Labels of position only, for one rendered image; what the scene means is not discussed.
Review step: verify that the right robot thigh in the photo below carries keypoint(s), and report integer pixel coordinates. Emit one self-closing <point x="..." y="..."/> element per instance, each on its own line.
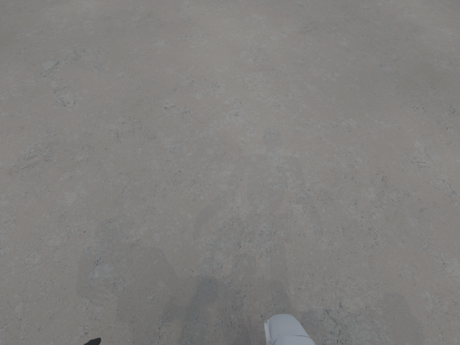
<point x="284" y="329"/>

